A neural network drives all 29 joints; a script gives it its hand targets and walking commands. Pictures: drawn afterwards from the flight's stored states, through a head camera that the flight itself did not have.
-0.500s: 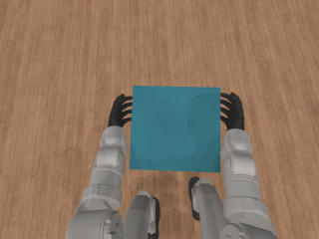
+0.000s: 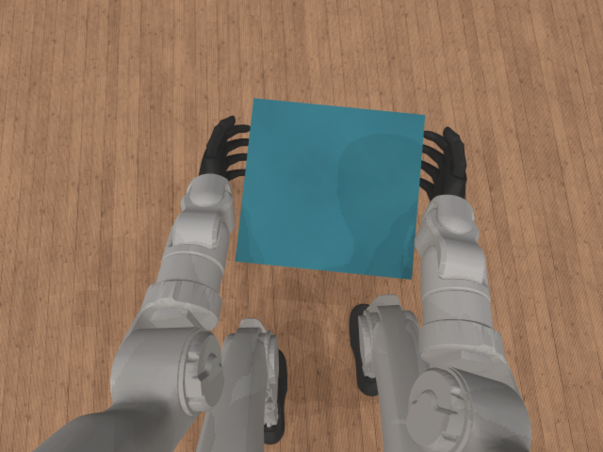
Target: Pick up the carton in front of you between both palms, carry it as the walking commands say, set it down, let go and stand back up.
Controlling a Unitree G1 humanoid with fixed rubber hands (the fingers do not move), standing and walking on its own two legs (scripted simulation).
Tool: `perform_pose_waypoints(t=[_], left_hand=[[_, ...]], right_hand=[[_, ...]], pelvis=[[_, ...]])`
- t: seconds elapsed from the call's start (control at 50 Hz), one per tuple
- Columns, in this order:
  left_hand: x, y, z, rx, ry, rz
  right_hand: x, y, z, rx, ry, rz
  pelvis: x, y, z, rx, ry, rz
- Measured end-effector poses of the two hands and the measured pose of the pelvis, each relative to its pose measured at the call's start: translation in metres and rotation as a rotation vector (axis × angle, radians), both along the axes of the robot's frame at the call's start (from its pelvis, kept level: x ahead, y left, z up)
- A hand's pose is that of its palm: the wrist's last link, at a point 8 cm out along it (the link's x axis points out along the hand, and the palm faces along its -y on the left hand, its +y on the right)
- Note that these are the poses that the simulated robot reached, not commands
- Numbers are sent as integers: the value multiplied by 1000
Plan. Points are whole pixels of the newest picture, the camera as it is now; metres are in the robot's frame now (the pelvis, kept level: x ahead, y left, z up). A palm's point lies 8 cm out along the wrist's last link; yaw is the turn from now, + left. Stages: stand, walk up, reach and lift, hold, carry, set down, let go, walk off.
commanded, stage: set down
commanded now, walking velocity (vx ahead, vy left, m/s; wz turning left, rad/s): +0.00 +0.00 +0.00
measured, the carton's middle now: (324, 201) +0.45 -0.05 -0.18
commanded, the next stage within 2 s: none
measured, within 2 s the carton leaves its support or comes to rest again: rests again in 1.34 s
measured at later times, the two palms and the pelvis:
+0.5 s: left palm (242, 183) +0.51 +0.09 -0.25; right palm (411, 209) +0.43 -0.19 -0.24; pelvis -0.03 +0.00 -0.11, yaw -1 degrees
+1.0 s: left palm (251, 190) +0.52 +0.08 -0.33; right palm (409, 202) +0.46 -0.21 -0.28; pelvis -0.03 +0.01 -0.15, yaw -3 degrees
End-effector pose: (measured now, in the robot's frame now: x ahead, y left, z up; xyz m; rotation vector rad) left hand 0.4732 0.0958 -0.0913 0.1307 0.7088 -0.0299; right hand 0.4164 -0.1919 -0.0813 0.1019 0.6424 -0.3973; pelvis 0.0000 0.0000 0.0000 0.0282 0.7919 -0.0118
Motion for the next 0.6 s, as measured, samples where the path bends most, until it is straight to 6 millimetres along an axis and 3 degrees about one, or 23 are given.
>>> perform_pose_waypoints(t=[0.46,0.6], left_hand=[[36,-7,-147,34,28,-119],[47,-10,-184,21,46,-157]], right_hand=[[8,-1,-150,-1,36,-81],[31,-7,-167,-28,51,-62]], pelvis=[[-25,2,-105,-30,19,21],[-25,6,-124,-50,24,22]])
